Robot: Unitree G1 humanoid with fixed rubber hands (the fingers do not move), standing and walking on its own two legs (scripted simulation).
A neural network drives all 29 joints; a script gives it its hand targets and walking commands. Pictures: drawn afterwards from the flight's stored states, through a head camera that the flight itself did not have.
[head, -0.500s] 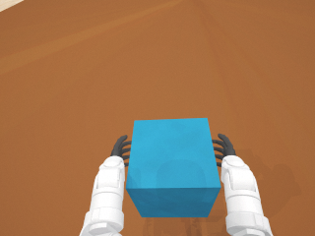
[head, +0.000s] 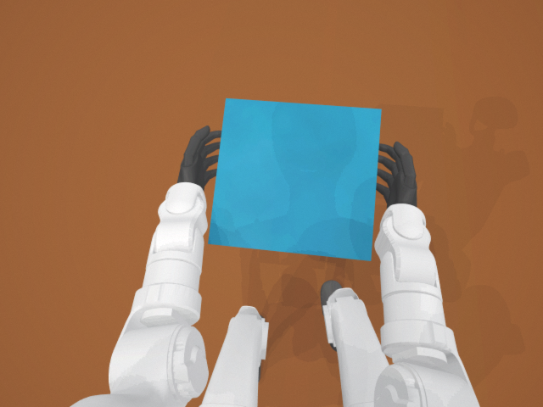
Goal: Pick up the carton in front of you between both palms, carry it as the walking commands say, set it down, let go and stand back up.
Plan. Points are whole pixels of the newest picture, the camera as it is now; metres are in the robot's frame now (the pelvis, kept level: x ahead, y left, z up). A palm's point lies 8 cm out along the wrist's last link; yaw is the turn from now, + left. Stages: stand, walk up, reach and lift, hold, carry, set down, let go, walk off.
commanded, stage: set down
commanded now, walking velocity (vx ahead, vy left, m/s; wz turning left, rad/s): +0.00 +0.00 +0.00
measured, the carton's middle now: (295, 191) +0.42 -0.02 -0.16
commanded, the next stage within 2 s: none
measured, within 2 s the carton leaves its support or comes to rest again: rests again in 1.96 s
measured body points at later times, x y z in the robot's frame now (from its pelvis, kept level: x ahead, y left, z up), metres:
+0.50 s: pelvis -0.01 +0.02 -0.12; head +0.27 -0.01 +0.23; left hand +0.49 +0.11 -0.23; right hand +0.44 -0.19 -0.23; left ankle +0.03 +0.14 -0.63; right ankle +0.12 -0.12 -0.63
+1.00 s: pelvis -0.04 +0.01 -0.23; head +0.31 -0.02 +0.05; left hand +0.53 +0.08 -0.37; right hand +0.46 -0.21 -0.38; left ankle +0.03 +0.14 -0.63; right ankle +0.11 -0.12 -0.63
